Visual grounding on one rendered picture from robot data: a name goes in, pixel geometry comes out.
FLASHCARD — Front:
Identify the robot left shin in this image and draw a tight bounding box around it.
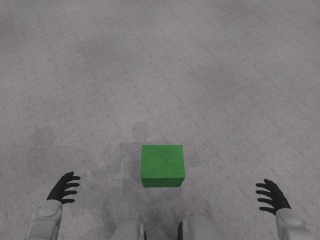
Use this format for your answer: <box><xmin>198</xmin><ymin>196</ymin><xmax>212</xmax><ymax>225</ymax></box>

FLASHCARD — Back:
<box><xmin>127</xmin><ymin>216</ymin><xmax>138</xmax><ymax>221</ymax></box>

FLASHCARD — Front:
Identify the carton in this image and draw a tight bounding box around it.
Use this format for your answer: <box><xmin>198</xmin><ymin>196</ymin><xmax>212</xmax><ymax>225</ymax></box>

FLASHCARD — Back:
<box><xmin>140</xmin><ymin>145</ymin><xmax>185</xmax><ymax>188</ymax></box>

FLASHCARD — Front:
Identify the robot left hand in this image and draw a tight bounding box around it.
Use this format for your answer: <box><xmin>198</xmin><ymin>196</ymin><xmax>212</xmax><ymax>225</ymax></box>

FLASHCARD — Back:
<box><xmin>46</xmin><ymin>171</ymin><xmax>81</xmax><ymax>204</ymax></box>

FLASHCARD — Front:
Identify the right robot thigh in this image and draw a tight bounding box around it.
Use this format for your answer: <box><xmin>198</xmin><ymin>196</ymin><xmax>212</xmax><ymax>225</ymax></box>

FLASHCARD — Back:
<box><xmin>182</xmin><ymin>215</ymin><xmax>224</xmax><ymax>240</ymax></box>

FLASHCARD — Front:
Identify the robot right forearm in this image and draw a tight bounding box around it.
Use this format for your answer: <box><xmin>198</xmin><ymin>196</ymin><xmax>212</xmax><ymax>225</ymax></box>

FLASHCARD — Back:
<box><xmin>275</xmin><ymin>208</ymin><xmax>316</xmax><ymax>240</ymax></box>

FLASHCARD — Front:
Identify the robot left forearm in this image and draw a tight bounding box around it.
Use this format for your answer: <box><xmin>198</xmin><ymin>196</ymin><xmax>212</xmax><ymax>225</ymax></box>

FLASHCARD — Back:
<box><xmin>21</xmin><ymin>199</ymin><xmax>63</xmax><ymax>240</ymax></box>

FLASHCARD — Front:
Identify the robot right hand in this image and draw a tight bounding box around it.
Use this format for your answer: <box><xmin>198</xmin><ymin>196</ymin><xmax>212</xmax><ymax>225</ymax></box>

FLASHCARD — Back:
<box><xmin>255</xmin><ymin>179</ymin><xmax>291</xmax><ymax>216</ymax></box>

